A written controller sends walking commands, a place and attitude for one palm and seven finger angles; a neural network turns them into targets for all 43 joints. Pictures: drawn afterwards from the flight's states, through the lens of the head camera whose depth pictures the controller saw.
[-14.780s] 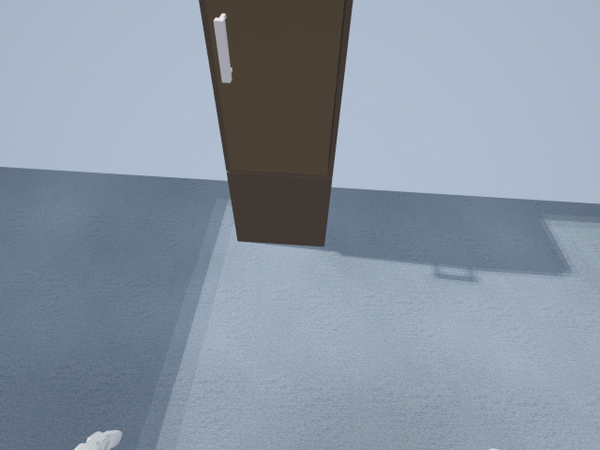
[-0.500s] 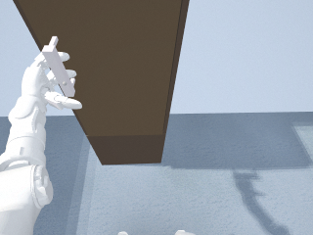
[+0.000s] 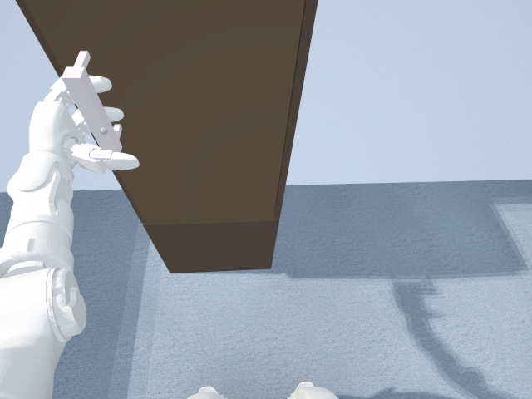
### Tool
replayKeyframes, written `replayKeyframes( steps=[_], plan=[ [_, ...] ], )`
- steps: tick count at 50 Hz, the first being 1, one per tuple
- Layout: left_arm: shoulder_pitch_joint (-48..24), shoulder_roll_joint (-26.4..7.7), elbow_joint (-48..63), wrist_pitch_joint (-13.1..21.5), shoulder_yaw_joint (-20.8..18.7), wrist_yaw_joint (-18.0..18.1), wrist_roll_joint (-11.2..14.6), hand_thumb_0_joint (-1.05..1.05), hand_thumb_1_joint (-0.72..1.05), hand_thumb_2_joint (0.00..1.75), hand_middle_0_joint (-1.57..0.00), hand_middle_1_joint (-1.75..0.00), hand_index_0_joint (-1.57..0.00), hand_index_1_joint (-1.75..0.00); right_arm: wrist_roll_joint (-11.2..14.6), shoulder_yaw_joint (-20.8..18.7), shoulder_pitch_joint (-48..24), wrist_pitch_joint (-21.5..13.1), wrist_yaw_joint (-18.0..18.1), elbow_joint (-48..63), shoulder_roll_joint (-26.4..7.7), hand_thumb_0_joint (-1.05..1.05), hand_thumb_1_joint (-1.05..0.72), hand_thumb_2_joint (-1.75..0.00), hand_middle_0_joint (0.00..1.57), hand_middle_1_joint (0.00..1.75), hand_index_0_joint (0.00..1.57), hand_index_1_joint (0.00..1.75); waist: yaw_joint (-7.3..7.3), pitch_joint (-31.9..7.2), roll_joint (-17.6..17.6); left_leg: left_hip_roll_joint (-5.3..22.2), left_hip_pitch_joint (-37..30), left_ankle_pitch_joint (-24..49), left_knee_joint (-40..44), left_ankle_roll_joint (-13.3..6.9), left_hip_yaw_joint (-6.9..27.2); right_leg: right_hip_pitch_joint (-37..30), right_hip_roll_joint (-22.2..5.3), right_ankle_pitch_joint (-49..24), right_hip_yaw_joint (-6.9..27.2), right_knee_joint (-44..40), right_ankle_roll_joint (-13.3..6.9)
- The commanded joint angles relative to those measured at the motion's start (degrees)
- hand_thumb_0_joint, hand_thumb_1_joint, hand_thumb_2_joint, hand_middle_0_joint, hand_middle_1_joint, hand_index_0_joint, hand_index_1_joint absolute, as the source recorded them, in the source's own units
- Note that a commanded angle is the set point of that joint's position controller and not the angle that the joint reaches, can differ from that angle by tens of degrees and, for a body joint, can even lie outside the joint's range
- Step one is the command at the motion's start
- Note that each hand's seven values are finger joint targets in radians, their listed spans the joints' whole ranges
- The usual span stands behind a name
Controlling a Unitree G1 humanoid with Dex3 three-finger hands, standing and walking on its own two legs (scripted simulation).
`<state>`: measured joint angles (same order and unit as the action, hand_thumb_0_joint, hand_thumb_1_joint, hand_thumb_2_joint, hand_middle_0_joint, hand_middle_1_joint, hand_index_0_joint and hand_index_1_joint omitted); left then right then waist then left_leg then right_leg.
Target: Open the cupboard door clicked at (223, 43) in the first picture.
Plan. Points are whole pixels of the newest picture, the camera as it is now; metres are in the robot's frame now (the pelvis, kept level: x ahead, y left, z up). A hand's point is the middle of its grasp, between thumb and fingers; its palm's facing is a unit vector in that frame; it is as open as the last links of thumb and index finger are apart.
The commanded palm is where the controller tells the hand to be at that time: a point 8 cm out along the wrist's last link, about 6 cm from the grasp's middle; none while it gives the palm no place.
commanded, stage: close the thumb around the handle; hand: left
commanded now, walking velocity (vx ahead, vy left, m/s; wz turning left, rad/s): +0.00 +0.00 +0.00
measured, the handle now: (99, 107) +0.53 +0.23 +0.11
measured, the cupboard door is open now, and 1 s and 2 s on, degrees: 0 6 47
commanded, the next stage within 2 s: pull the door open along its arc in 0.54 s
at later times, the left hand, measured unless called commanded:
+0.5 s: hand (105, 131) +0.48 +0.21 +0.12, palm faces +0.01 -1.00 +0.00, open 5.8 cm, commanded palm +0.45 +0.26 +0.12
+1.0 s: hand (105, 149) +0.44 +0.21 +0.12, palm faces -0.01 -1.00 +0.01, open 6.1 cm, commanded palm +0.39 +0.25 +0.12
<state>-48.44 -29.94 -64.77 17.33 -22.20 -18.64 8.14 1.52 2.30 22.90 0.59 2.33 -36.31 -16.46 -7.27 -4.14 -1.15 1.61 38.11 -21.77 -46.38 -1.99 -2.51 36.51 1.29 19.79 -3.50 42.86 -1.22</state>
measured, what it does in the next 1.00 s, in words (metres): stands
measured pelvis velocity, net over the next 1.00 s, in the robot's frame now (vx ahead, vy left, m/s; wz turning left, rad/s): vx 0.02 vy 0.00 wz -0.03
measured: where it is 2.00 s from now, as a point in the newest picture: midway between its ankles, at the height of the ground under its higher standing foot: outside the picture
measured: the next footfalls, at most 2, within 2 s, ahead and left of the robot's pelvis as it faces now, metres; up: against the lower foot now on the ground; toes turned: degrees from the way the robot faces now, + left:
none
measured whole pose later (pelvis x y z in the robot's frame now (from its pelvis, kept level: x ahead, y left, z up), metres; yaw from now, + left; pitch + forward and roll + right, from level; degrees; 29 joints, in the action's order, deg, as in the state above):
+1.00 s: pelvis +0.02 +0.00 +0.01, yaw -2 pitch +11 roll -1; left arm -29.9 -24.1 -44.6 12.6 -21.3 -18.5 13.5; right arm 2.9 1.4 22.6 1.8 1.5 -33.0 -16.2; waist -5.2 -6.0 -2.0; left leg 2.0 31.4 -22.3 -42.5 -1.9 -4.4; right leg 30.9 1.9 20.0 -1.4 39.8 -1.2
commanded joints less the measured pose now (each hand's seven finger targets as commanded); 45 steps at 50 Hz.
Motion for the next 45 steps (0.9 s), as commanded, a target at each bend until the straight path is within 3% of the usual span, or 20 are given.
replayKeyframes(
  steps=[1, 2, 4, 8, 11, 13, 15, 17, 19, 20, 23, 24, 28, 29, 31, 33, 39, 41, 45],
  plan=[
    [-26.70, -13.40, 11.83, 3.86, -0.58, -0.22, 1.31, 0.00, 0.00, 0.52, -0.34, -1.25, -0.34, -1.25, -0.17, -3.37, 5.77, -1.70, 0.85, 3.98, -9.58, 0.00, -0.90, -0.90, 0.20, 0.30, 0.20, 0.30, -0.87, -21.94, -4.04, -0.58, -16.64, 17.88, 5.01, -0.15, 4.96, -6.29, 1.39, -16.00, 1.98, -4.24, -0.23],
    [-26.89, -14.64, 11.49, 3.56, -1.35, -0.08, 1.16, 0.00, 0.06, 0.54, -0.34, -1.26, -0.34, -1.26, -0.17, -3.49, 5.84, -1.61, 0.88, 3.71, -9.75, 0.00, -0.90, -0.90, 0.20, 0.30, 0.20, 0.30, -0.72, -21.78, -4.39, -0.52, -16.28, 16.99, 5.33, -0.02, 5.01, -6.17, 1.27, -15.35, 1.92, -4.39, -0.16],
    [-27.62, -13.72, 11.64, 3.09, -0.48, -0.04, 1.04, 0.00, 0.17, 0.59, -0.35, -1.27, -0.35, -1.27, -0.12, -3.47, 6.01, -1.62, 0.93, 3.80, -9.68, 0.00, -0.90, -0.90, 0.20, 0.30, 0.20, 0.30, -0.92, -21.49, -4.26, -0.55, -16.05, 16.98, 5.47, 0.01, 5.04, -5.98, 1.19, -15.29, 1.91, -4.34, -0.13],
    [-24.79, -17.68, 13.06, 3.46, -4.26, 0.67, 0.93, 0.00, 0.40, 0.68, -0.36, -1.30, -0.36, -1.30, -0.32, -3.52, 6.30, -1.44, 0.82, 4.42, -9.69, 0.00, -0.90, -0.90, 0.20, 0.30, 0.20, 0.30, 0.75, -24.67, -4.46, -0.67, -16.11, 19.80, 5.04, 0.00, 4.53, -9.19, 1.21, -18.53, 2.28, -3.78, -0.19],
    [-23.93, -14.32, 14.96, 4.00, -1.88, 0.41, 1.14, 0.00, 0.56, 0.76, -0.38, -1.31, -0.38, -1.31, -0.29, -3.54, 5.94, -1.41, 0.56, 4.92, -9.16, 0.00, -0.90, -0.90, 0.20, 0.30, 0.20, 0.30, 0.49, -24.77, -5.16, -0.72, -17.29, 22.23, 4.60, -0.12, 4.21, -9.22, 1.36, -20.43, 2.22, -3.61, -0.26],
    [-22.74, -15.02, 15.59, 4.01, -2.36, 0.31, 1.07, 0.00, 0.68, 0.80, -0.38, -1.33, -0.38, -1.33, -0.21, -3.73, 6.00, -1.20, 0.47, 4.65, -9.33, 0.00, -0.90, -0.90, 0.20, 0.30, 0.20, 0.30, 0.82, -24.80, -5.81, -0.39, -18.39, 23.25, 4.82, 0.22, 4.54, -8.52, 1.45, -20.29, 1.98, -3.58, -0.26],
    [-22.02, -12.29, 14.96, 3.20, -0.53, 0.09, 1.53, 0.00, 0.79, 0.85, -0.39, -1.34, -0.39, -1.34, -0.04, -3.69, 5.51, -1.08, 0.44, 4.82, -9.19, 0.00, -0.90, -0.90, 0.20, 0.30, 0.20, 0.30, 0.25, -22.46, -5.12, -0.32, -17.92, 22.26, 5.12, 0.14, 4.31, -7.71, 1.44, -19.67, 1.77, -4.11, -0.25],
    [-22.10, -13.85, 14.36, 2.51, -2.01, 0.04, 1.96, 0.00, 0.90, 0.90, -0.40, -1.35, -0.40, -1.35, -0.04, -3.80, 5.63, -0.92, 0.53, 4.71, -9.43, 0.00, -0.90, -0.90, 0.20, 0.30, 0.20, 0.30, 0.33, -22.52, -3.03, -0.55, -16.71, 21.70, 5.05, -0.20, 4.00, -9.37, 1.44, -20.71, 2.12, -4.30, -0.04],
    [-21.29, -14.06, 14.12, 1.91, -2.12, -0.06, 2.02, 0.00, 0.90, 0.90, -0.40, -1.35, -0.40, -1.35, 0.08, -3.60, 5.24, -0.76, 0.72, 5.18, -9.32, 0.00, -0.90, -0.90, 0.20, 0.30, 0.20, 0.30, 0.77, -21.89, -3.17, -0.76, -15.36, 20.24, 5.64, -0.22, 3.75, -10.35, 1.19, -20.36, 2.19, -4.45, -0.11],
    [-23.07, -12.97, 14.23, 1.75, -1.13, -0.01, 2.02, 0.00, 0.90, 0.90, -0.40, -1.35, -0.40, -1.35, 0.13, -3.52, 5.14, -0.87, 0.76, 5.02, -9.20, 0.00, -0.90, -0.90, 0.20, 0.30, 0.20, 0.30, -0.20, -20.58, -2.52, -0.69, -15.46, 19.52, 5.75, -0.33, 3.80, -9.24, 1.19, -19.73, 2.01, -4.72, -0.01],
    [-25.30, -12.51, 15.83, 2.84, -0.26, 0.60, 1.23, 0.00, 0.90, 0.90, -0.40, -1.35, -0.40, -1.35, -0.10, -3.55, 5.17, -1.11, 0.68, 4.54, -8.99, 0.00, -0.90, -0.90, 0.20, 0.30, 0.20, 0.30, -0.36, -21.36, -5.66, -0.63, -17.78, 20.64, 5.28, -0.03, 4.35, -7.28, 1.22, -18.94, 1.95, -4.36, -0.17],
    [-24.45, -13.59, 16.20, 3.24, -1.23, 0.78, 1.08, 0.00, 0.90, 0.90, -0.40, -1.35, -0.40, -1.35, -0.19, -3.70, 5.22, -1.16, 0.69, 4.54, -9.08, 0.00, -0.90, -0.90, 0.20, 0.30, 0.20, 0.30, 0.18, -22.35, -5.15, -0.58, -18.06, 21.42, 5.08, 0.07, 4.57, -7.69, 1.21, -19.19, 1.97, -4.18, -0.24],
    [-24.50, -14.64, 13.75, 3.44, -2.14, 0.64, 1.49, 0.00, 0.90, 0.90, -0.40, -1.35, -0.40, -1.35, -0.08, -3.52, 5.10, -1.08, 0.79, 4.30, -9.18, 0.00, -0.90, -0.90, 0.20, 0.30, 0.20, 0.30, -0.13, -22.02, -2.14, -0.75, -15.88, 20.16, 5.01, -0.21, 4.12, -9.69, 1.11, -20.28, 2.45, -4.24, 0.01],
    [-24.58, -13.60, 14.11, 3.44, -1.15, 0.38, 1.43, 0.00, 0.90, 0.90, -0.40, -1.35, -0.40, -1.35, -0.10, -3.37, 4.85, -1.14, 0.74, 4.62, -9.12, 0.00, -0.90, -0.90, 0.20, 0.30, 0.20, 0.30, -0.03, -22.36, -3.76, -0.90, -16.17, 20.08, 5.21, -0.17, 4.08, -9.50, 1.06, -20.13, 2.45, -4.17, -0.10],
    [-24.48, -15.54, 13.77, 3.63, -2.53, 0.18, 1.46, 0.00, 0.90, 0.90, -0.40, -1.35, -0.40, -1.35, -0.12, -3.36, 4.97, -1.08, 0.95, 4.50, -9.44, 0.00, -0.90, -0.90, 0.20, 0.30, 0.20, 0.30, 0.22, -22.85, -2.69, -0.85, -15.78, 20.05, 5.00, -0.25, 4.17, -10.09, 1.08, -20.17, 2.50, -3.95, -0.18],
    [-24.72, -13.22, 13.93, 3.54, -0.81, -0.07, 1.55, 0.00, 0.90, 0.90, -0.40, -1.35, -0.40, -1.35, -0.07, -3.31, 4.60, -1.09, 0.94, 4.62, -8.99, 0.00, -0.90, -0.90, 0.20, 0.30, 0.20, 0.30, -0.11, -22.53, -4.35, -0.82, -16.82, 20.34, 5.10, -0.08, 4.22, -8.94, 1.06, -19.92, 2.30, -4.11, -0.14],
    [-14.93, -12.58, 17.87, 2.86, -1.65, -0.82, 3.02, 0.00, 0.90, 0.90, -0.40, -1.35, -0.40, -1.35, 0.28, -3.52, 3.24, -1.04, 0.57, 6.83, -8.96, 0.00, -0.90, -0.90, 0.20, 0.30, 0.20, 0.30, 2.56, -24.50, -4.14, -0.82, -16.98, 21.84, 5.54, -0.01, 3.62, -12.32, 1.11, -21.76, 2.36, -4.01, -0.37],
    [-10.51, -12.33, 20.01, 2.27, -2.27, -1.05, 3.82, 0.00, 0.90, 0.90, -0.40, -1.35, -0.40, -1.35, 0.39, -3.58, 2.82, -0.99, 0.45, 7.84, -9.00, 0.00, -0.90, -0.90, 0.20, 0.30, 0.20, 0.30, 3.32, -24.89, -2.41, -0.86, -16.85, 23.08, 5.81, -0.31, 3.40, -14.14, 1.21, -23.27, 2.33, -4.05, -0.41],
    [-1.86, -9.96, 27.92, 0.48, -2.05, -1.51, 5.92, 0.00, 0.90, 0.90, -0.40, -1.35, -0.40, -1.35, 1.02, -3.80, 0.71, -1.13, 0.14, 9.80, -8.35, 0.00, -0.90, -0.90, 0.20, 0.30, 0.20, 0.30, 5.01, -24.55, -1.85, -0.85, -16.72, 24.68, 7.06, -0.39, 2.36, -18.32, 0.94, -26.64, 2.53, -4.68, -0.37]
  ],
)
